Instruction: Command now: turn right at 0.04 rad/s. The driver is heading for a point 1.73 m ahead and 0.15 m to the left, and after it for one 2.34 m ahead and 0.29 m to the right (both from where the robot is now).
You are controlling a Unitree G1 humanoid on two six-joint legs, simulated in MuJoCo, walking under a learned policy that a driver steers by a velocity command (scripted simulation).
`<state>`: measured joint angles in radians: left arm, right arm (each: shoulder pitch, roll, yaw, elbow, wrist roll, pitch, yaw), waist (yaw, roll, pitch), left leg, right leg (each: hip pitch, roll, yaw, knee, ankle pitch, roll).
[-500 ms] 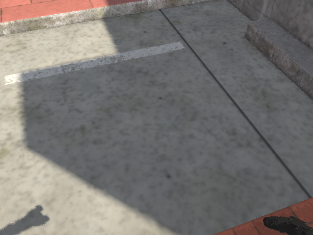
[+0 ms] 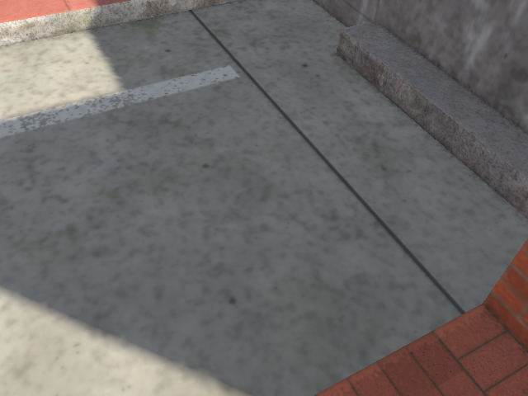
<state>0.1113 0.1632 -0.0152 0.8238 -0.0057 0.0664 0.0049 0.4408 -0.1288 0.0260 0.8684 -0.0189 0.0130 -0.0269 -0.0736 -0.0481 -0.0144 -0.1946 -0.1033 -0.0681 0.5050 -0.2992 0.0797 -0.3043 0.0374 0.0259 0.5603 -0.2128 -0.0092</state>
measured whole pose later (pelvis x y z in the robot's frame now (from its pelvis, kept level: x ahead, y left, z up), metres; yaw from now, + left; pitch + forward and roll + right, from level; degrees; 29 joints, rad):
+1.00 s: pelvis +0.04 -0.07 +0.01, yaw -1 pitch +0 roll -1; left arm 0.28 0.13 0.00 1.17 0.01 0.01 0.04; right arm 0.32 -0.15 0.01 1.16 -0.01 0.01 -0.03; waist 0.00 0.02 -0.02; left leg -0.06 0.03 -0.08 0.38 -0.32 -0.03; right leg -0.11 0.16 0.02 0.31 -0.19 -0.13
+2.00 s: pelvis +0.05 -0.04 +0.01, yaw -1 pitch -1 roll -1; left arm 0.21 0.16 0.02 1.18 0.00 -0.01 0.03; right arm 0.33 -0.12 0.04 1.16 -0.01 -0.02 -0.02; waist -0.02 0.00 0.00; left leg -0.02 -0.02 -0.07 0.32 -0.29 0.02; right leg -0.10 0.10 0.04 0.33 -0.21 -0.08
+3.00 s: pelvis +0.17 +0.02 -0.05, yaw +0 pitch +0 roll -2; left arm 0.52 0.21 0.04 1.16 0.05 -0.09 0.03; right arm 0.18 -0.25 -0.06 0.96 -0.02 -0.05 0.06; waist 0.08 -0.01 0.00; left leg -0.53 0.05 -0.08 0.68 0.19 0.02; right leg -0.12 0.06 0.05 0.77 -0.66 -0.03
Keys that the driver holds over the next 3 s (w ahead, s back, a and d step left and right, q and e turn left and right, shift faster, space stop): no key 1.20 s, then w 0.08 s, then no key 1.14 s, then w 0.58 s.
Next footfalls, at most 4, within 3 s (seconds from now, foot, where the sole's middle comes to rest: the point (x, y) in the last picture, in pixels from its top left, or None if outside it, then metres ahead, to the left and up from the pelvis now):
none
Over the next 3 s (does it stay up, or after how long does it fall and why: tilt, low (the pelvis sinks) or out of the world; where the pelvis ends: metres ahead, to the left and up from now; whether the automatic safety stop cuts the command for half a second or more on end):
stays up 0.17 0.02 -0.05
